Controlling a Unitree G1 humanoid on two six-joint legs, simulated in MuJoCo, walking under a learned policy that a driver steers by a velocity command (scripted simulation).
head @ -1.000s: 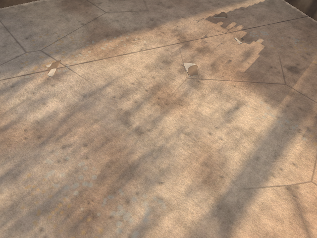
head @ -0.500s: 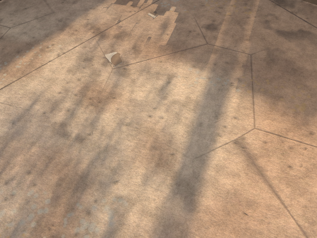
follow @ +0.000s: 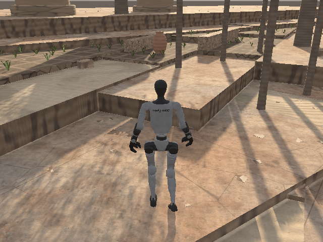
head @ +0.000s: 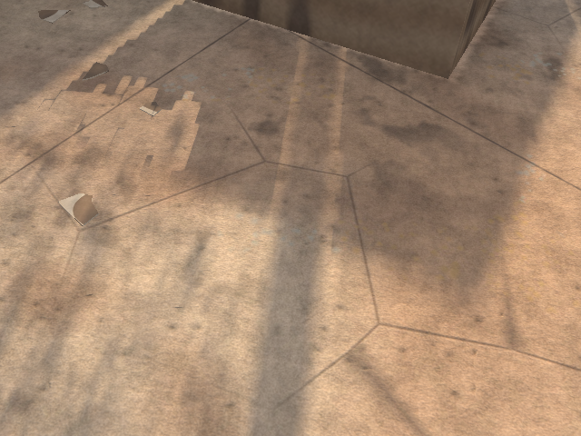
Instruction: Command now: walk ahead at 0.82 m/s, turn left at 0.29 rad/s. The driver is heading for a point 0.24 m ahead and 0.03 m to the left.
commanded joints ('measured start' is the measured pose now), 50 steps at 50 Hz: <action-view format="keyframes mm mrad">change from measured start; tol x32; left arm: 1 -133 116 10 -117 29 -47 -6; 50 -162 12 5 148 -32 32 37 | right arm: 1 209 -144 -46 9 5 -11 9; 50 20 -34 9 68 30 21 -57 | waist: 1 -74 70 25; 13 -51 159 28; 19 83 -118 -509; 24 -41 1 -50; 50 5 45 -10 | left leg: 1 508 326 -630 -310 -333 178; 9 221 131 -165 -291 882 56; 16 221 132 -180 85 941 -69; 17 97 82 -180 378 653 -90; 18 -156 -56 -219 815 -426 -167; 32 209 111 -82 103 91 -129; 37 45 198 -194 -147 -159 -13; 50 118 123 -128 -60 275 -36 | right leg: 1 -639 -97 -37 307 107 11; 15 60 40 -156 -406 577 22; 18 706 -523 356 -301 1414 -309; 25 -95 -262 76 -619 852 -207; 35 -273 -151 40 -591 -145 -14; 50 37 -98 -57 -423 355 56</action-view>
